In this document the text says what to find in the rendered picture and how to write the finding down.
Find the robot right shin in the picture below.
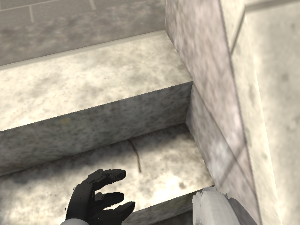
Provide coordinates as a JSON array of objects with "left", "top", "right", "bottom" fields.
[{"left": 201, "top": 187, "right": 229, "bottom": 200}]

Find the right robot thigh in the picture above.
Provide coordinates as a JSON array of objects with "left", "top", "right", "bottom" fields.
[{"left": 192, "top": 190, "right": 242, "bottom": 225}]

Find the robot left hand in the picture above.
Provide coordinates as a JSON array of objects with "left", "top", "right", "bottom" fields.
[{"left": 65, "top": 169, "right": 135, "bottom": 225}]

